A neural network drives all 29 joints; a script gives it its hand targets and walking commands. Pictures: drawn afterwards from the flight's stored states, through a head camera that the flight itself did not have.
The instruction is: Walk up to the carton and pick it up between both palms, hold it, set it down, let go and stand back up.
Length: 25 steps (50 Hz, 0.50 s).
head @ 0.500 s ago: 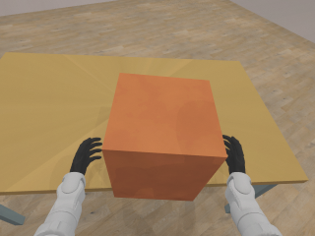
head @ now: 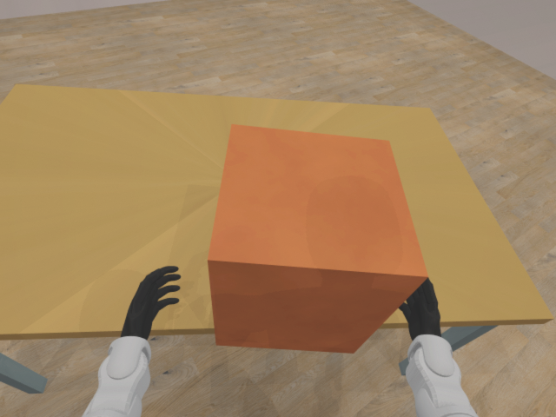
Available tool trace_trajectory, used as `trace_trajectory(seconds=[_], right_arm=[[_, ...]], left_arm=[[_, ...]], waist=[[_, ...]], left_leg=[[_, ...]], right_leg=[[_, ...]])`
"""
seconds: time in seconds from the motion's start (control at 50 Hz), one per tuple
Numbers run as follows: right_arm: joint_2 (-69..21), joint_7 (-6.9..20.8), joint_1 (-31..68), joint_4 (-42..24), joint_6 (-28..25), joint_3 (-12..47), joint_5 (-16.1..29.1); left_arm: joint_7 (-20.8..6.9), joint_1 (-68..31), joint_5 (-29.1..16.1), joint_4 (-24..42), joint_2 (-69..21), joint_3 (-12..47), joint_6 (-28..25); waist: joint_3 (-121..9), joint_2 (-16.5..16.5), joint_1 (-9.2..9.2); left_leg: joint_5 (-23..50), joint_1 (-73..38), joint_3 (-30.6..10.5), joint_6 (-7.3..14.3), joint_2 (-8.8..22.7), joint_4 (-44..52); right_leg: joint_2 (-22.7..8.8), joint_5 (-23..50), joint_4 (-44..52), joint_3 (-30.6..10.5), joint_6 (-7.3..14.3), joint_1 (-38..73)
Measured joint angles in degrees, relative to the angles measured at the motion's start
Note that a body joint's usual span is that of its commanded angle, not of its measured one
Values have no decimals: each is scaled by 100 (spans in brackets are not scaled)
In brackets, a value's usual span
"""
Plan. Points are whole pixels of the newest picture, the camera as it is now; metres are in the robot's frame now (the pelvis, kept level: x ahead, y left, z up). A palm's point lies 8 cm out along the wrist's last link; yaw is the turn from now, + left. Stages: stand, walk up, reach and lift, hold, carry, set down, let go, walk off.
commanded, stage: set down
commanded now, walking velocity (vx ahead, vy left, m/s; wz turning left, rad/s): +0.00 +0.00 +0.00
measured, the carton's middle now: (297, 248) +0.39 -0.02 -0.01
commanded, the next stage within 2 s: none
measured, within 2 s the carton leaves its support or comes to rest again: neither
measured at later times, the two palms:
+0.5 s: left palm (145, 341) +0.25 +0.20 -0.05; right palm (431, 344) +0.24 -0.22 -0.03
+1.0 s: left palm (140, 373) +0.21 +0.21 -0.08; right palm (428, 348) +0.24 -0.22 -0.04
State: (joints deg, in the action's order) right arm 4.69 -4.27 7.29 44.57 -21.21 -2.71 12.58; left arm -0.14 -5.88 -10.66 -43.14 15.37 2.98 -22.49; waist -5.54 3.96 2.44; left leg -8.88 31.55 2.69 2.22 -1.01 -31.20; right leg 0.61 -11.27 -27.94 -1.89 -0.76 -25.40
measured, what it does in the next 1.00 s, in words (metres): stands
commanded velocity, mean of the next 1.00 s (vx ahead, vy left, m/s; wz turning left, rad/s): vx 0.00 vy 0.00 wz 0.00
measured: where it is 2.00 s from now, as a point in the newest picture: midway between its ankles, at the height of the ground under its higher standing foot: outside the picture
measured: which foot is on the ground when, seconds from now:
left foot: down 0.00-1.00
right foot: down 0.00-1.00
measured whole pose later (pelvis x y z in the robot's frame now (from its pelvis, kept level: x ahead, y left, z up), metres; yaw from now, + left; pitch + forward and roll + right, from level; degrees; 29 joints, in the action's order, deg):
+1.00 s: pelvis +0.02 -0.02 +0.00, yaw +0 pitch +5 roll -2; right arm 4.7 -1.3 0.2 44.6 -21.3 -2.7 11.6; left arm 1.9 7.0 -13.5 -39.7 15.4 5.1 -16.8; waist -1.3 2.0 1.3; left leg -11.0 25.3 2.7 2.2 -0.3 -31.2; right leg 1.2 -13.6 -27.9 -1.9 -1.5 -19.2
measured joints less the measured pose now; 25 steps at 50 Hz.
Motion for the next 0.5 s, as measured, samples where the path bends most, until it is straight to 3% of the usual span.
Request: trace_trajectory(seconds=[0.24, 0.36, 0.5], right_arm=[[0, 225, -596, -1, -409, 0, 1], [-1, 246, -622, -1, -402, 0, 1], [0, 246, -625, -1, -337, 2, 1]], left_arm=[[241, 1395, -105, 328, -2, 282, -346], [283, 1245, -381, 340, 0, 480, -535], [27, 797, -385, 333, 2, 203, -237]], waist=[[201, -63, -32], [57, -164, -58], [120, -187, -58]], left_leg=[[-39, -28, -1, 0, 37, 0], [-61, -33, -1, 0, 66, 0], [-114, -252, -1, 0, 69, 0]], right_leg=[[28, -62, 0, 1, -118, 22], [55, -83, 0, 0, -116, 23], [59, -137, -1, 0, -101, 240]])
